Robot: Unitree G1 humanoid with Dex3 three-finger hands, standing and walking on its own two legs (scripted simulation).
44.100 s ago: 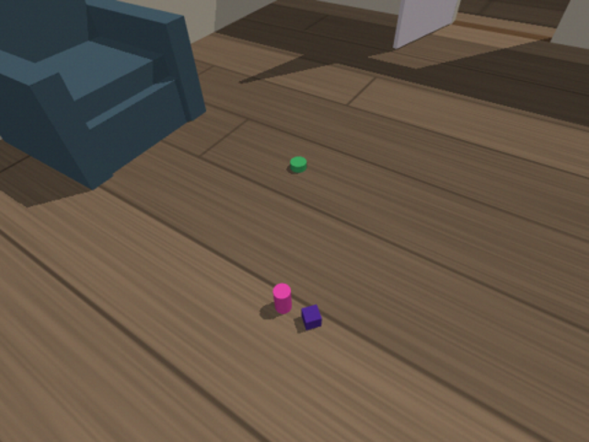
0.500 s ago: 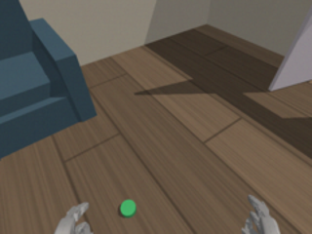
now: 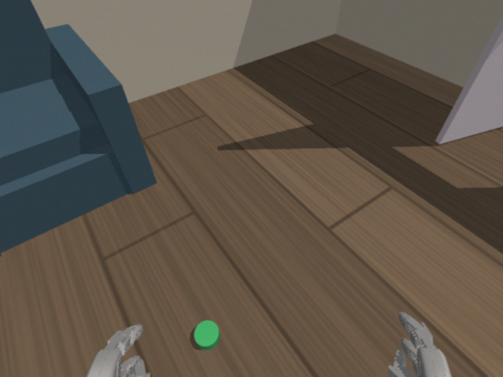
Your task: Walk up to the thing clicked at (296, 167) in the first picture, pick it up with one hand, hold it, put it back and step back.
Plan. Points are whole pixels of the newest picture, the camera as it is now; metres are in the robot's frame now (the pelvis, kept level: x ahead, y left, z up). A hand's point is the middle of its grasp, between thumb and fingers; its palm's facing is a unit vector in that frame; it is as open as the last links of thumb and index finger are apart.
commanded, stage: home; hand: left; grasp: from above
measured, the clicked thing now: (207, 334) +0.43 +0.19 -0.69
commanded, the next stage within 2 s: stand in 0.58 s
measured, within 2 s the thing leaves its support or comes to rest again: neither
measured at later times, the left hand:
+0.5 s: hand out of the picture +0.16 +0.18 -0.04, palm faces +0.05 -0.98 -0.21, open 7.4 cm
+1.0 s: hand out of the picture +0.09 +0.24 -0.11, palm faces +0.03 -0.94 -0.34, open 7.4 cm
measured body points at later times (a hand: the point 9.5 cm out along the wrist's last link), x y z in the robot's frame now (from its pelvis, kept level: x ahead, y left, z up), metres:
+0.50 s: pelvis +0.00 +0.00 +0.00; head +0.02 +0.00 +0.45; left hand +0.16 +0.23 -0.03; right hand +0.16 -0.24 -0.06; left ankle +0.02 +0.13 -0.68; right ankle -0.01 -0.14 -0.68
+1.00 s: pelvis -0.01 +0.01 +0.03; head +0.01 +0.01 +0.48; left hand +0.09 +0.29 -0.08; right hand +0.09 -0.28 -0.09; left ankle +0.02 +0.13 -0.68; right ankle -0.01 -0.13 -0.68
